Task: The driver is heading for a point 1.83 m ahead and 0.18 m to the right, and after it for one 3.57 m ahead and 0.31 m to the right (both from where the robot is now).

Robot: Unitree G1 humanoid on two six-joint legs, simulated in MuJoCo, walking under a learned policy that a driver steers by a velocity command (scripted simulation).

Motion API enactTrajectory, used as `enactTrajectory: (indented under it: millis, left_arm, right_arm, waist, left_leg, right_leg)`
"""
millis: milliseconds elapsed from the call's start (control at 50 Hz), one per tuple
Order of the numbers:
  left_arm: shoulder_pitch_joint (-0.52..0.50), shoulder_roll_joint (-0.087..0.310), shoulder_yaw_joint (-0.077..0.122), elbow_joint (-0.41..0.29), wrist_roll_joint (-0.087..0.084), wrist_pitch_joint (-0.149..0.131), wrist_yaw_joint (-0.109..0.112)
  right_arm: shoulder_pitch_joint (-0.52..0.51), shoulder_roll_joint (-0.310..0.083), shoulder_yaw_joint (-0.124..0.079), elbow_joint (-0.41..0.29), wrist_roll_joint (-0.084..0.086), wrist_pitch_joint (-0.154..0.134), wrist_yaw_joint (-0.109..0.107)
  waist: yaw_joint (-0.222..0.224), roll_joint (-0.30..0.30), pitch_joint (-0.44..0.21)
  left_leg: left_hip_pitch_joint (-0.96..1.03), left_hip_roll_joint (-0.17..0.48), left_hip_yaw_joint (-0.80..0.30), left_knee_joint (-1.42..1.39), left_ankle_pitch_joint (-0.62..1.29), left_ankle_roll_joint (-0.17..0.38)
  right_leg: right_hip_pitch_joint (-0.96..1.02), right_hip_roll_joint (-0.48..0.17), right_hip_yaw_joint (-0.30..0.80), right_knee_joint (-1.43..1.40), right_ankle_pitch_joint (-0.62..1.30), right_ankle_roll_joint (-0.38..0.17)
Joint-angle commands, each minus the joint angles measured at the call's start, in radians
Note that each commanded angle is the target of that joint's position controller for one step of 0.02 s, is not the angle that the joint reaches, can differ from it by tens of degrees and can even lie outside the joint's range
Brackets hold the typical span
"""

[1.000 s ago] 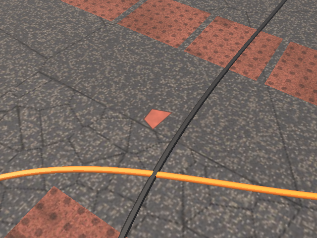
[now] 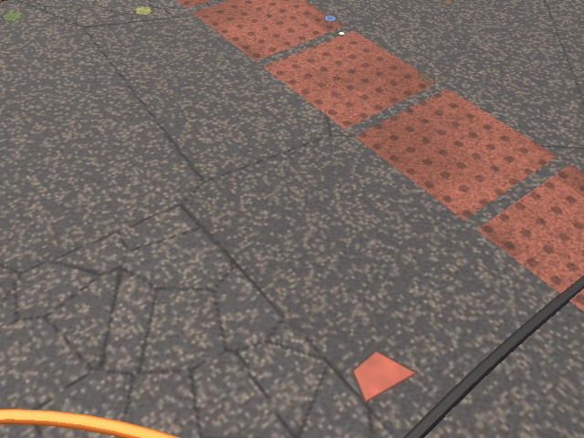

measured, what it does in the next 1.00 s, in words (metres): stands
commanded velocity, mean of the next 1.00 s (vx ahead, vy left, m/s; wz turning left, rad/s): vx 0.01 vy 0.00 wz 0.01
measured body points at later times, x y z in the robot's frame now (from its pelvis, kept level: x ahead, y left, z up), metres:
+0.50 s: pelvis +0.00 +0.01 +0.00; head +0.01 +0.01 +0.45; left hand +0.00 +0.24 -0.16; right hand +0.02 -0.23 -0.15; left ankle +0.03 +0.10 -0.74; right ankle -0.03 -0.11 -0.74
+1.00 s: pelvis +0.00 +0.00 +0.00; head +0.00 +0.00 +0.45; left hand -0.04 +0.21 -0.16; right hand -0.02 -0.22 -0.16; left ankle +0.03 +0.10 -0.74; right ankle -0.03 -0.11 -0.74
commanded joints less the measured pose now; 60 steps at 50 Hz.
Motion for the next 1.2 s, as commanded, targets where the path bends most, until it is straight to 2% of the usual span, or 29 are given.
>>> enactTrajectory:
  millis: [20, 60, 180, 520, 840, 1200]
  left_arm:
    - [0.075, 0.092, 0.020, 0.014, -0.001, 0.001, 0.006]
    - [0.065, 0.090, 0.020, 0.035, -0.002, 0.000, 0.011]
    - [0.046, 0.076, 0.019, 0.085, -0.001, 0.009, 0.018]
    - [0.063, 0.042, 0.003, 0.173, -0.001, 0.009, 0.025]
    - [0.112, 0.000, -0.004, 0.199, 0.000, -0.001, 0.029]
    - [0.148, -0.026, -0.002, 0.202, -0.001, -0.008, 0.030]
  right_arm:
    - [0.042, -0.125, -0.028, 0.005, 0.008, -0.010, -0.010]
    - [0.044, -0.121, -0.028, 0.023, 0.008, -0.012, -0.012]
    - [0.050, -0.117, -0.028, 0.079, 0.006, -0.010, -0.016]
    - [0.122, -0.078, -0.016, 0.194, 0.004, 0.002, -0.019]
    - [0.167, -0.035, -0.011, 0.236, 0.003, 0.004, -0.019]
    - [0.202, -0.004, -0.008, 0.253, 0.003, 0.002, -0.022]
  waist:
    - [-0.016, 0.071, 0.001]
    - [-0.020, 0.043, -0.004]
    - [-0.022, 0.024, 0.006]
    - [-0.032, 0.014, 0.051]
    - [-0.037, 0.011, 0.066]
    - [-0.037, 0.011, 0.072]
  left_leg:
    - [0.078, 0.132, -0.143, -0.098, 0.235, 0.043]
    - [0.099, 0.133, -0.139, -0.091, 0.272, 0.046]
    - [0.089, 0.125, -0.132, -0.107, 0.253, 0.044]
    - [0.062, 0.107, -0.123, -0.144, 0.100, 0.030]
    - [0.053, 0.102, -0.113, -0.136, 0.066, 0.020]
    - [0.050, 0.103, -0.103, -0.118, 0.093, 0.012]
  right_leg:
    - [-0.035, -0.088, 0.088, -0.077, 0.110, -0.011]
    - [-0.028, -0.092, 0.089, -0.084, 0.121, -0.008]
    - [0.000, -0.100, 0.090, -0.090, 0.128, -0.009]
    - [-0.035, -0.110, 0.101, -0.102, 0.078, -0.020]
    - [-0.071, -0.109, 0.110, -0.112, 0.056, -0.027]
    - [-0.072, -0.109, 0.116, -0.115, 0.080, -0.033]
